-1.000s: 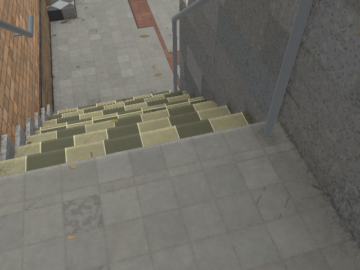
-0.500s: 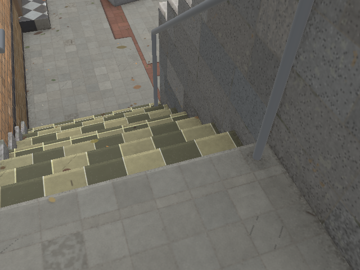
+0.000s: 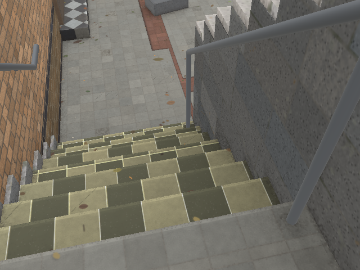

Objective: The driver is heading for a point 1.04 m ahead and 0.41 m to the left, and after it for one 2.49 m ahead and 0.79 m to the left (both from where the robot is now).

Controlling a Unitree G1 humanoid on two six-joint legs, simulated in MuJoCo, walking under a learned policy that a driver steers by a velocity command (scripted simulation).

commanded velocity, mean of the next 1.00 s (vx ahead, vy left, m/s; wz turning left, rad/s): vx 0.50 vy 0.00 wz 0.41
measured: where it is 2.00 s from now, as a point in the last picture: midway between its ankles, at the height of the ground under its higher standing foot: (123, 243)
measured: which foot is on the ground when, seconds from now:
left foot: up 0.00-0.26, down 0.28-0.78, up 0.80-1.00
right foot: down 0.00-0.26, up 0.28-0.74, down 0.76-1.00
